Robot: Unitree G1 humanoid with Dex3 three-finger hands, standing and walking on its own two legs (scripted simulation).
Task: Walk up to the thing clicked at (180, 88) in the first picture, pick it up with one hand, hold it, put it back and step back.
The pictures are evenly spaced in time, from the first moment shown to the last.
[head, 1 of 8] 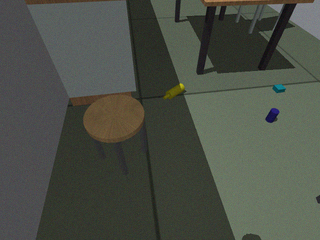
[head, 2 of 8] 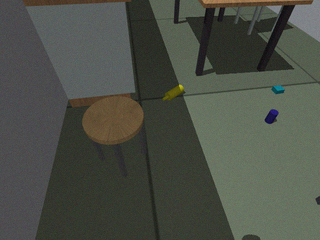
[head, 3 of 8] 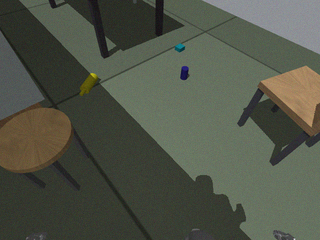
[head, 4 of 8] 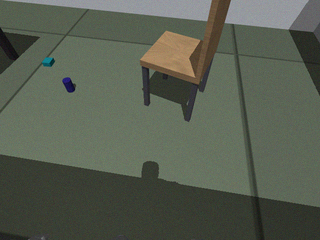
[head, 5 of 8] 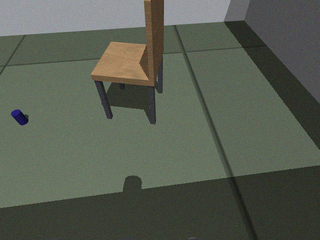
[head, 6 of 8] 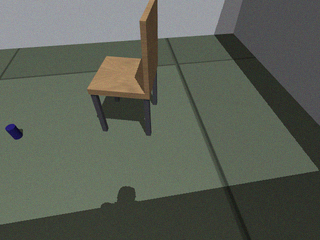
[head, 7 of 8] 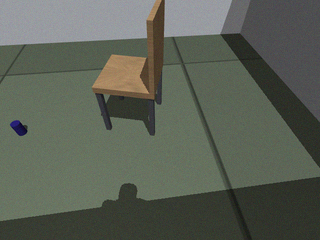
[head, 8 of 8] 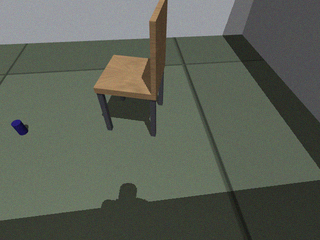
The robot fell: no
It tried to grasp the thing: no
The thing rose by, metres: 0.00
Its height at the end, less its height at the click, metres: +0.00
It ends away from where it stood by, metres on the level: 0.00
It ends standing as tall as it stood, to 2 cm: yes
